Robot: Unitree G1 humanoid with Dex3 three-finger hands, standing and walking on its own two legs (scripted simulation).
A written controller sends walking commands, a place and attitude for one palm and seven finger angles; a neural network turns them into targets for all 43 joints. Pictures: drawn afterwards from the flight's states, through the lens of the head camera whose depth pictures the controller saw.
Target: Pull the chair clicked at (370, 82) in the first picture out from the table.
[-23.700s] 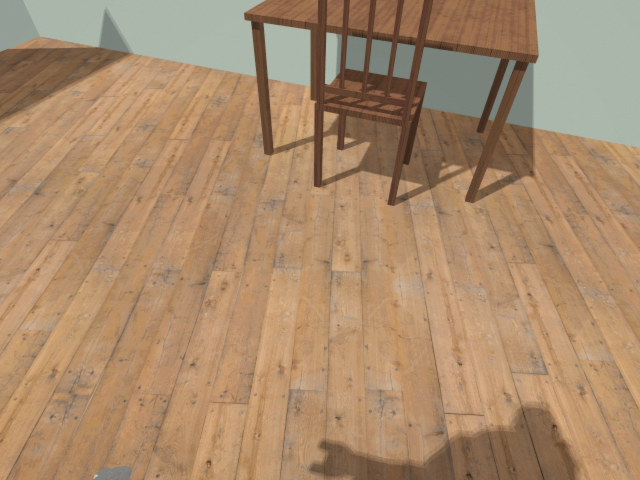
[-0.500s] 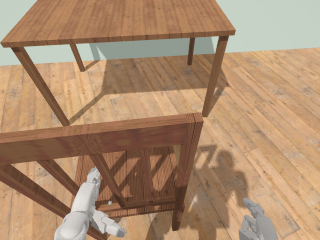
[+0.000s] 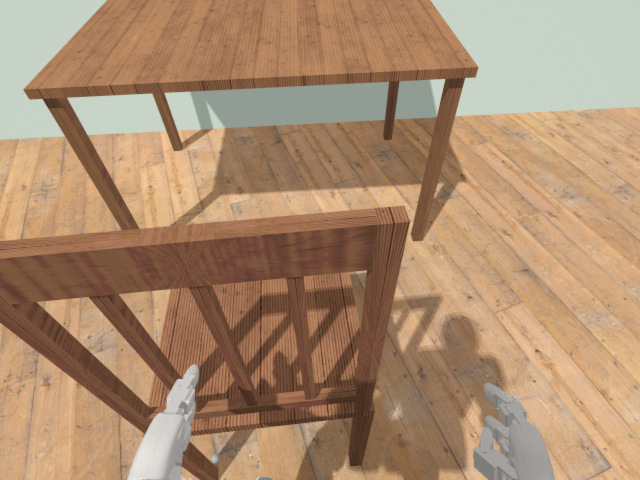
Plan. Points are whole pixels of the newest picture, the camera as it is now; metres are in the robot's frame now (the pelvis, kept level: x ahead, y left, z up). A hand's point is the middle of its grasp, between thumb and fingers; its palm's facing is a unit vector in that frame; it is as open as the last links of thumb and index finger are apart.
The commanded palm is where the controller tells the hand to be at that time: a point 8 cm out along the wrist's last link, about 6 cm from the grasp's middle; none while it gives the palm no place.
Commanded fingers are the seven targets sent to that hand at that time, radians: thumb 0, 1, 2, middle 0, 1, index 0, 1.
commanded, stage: draw the fingers out of the gap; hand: left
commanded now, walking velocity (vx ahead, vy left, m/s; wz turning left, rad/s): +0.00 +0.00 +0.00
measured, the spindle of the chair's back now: (232, 355) +0.29 +0.13 -0.01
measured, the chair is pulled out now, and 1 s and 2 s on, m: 0.63 0.63 0.62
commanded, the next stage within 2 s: draw the hand back to the body in 0.12 s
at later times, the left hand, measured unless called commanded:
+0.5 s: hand (174, 446) +0.16 +0.15 +0.06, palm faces +0.09 -0.99 -0.04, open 17.5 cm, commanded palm +0.11 +0.21 +0.06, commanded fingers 0.00 -0.55 0.20 0.00 0.00 0.00 0.00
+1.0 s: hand (93, 423) +0.17 +0.21 +0.11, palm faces +0.23 -0.90 -0.36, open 15.5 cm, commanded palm +0.13 +0.26 +0.15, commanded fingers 0.00 0.14 0.53 -0.09 -0.14 -0.09 -0.14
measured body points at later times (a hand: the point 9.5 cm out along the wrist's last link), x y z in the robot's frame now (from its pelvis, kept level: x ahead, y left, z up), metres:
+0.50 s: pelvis -0.01 +0.00 -0.03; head +0.02 +0.00 +0.42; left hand +0.15 +0.20 +0.07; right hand +0.18 -0.23 -0.09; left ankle +0.04 +0.14 -0.69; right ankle -0.03 -0.14 -0.69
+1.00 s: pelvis +0.01 +0.01 +0.02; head -0.01 -0.01 +0.47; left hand +0.15 +0.26 +0.13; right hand +0.19 -0.22 -0.05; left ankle +0.04 +0.14 -0.69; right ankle -0.03 -0.14 -0.69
